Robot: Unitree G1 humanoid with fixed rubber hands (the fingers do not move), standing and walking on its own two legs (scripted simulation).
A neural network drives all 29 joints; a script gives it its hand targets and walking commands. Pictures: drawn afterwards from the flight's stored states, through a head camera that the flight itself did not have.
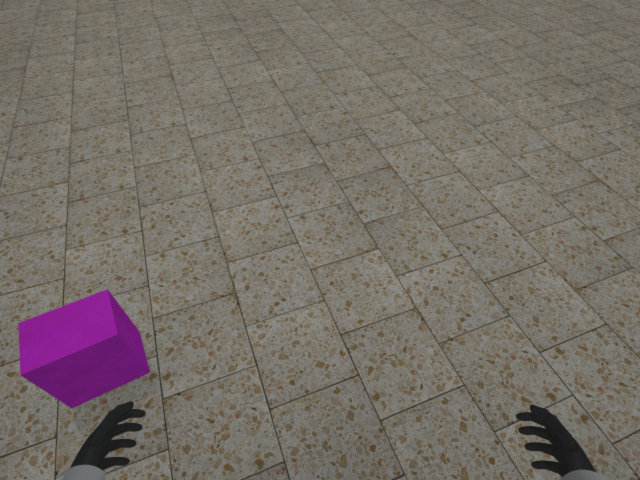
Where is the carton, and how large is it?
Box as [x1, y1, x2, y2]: [18, 289, 149, 407]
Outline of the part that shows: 107,289 18,323 20,374 70,407 73,407 149,372 138,330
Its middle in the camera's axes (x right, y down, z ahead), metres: -0.69 +0.32 +1.15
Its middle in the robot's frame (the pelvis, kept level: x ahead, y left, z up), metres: +0.54 +0.71 -0.62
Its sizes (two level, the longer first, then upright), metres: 0.235 0.165 0.266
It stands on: the floor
